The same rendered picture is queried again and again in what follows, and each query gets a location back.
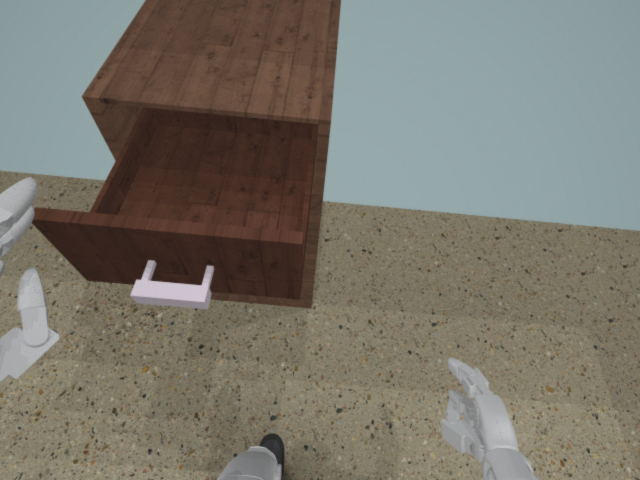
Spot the cabinet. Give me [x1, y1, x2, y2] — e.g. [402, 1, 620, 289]
[82, 0, 341, 308]

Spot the drawer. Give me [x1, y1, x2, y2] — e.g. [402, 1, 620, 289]
[32, 107, 318, 300]

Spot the handle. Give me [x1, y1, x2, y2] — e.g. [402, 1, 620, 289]
[130, 260, 214, 309]

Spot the robot left foot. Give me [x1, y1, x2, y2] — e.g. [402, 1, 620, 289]
[259, 434, 284, 479]

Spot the robot left thigh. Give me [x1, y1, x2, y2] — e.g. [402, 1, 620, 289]
[217, 451, 282, 480]

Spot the robot left hand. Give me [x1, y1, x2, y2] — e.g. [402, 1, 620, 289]
[0, 177, 59, 384]

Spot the robot right hand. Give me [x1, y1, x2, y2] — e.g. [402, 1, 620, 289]
[441, 358, 519, 464]

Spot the robot right forearm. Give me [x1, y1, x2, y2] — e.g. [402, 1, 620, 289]
[482, 448, 539, 480]

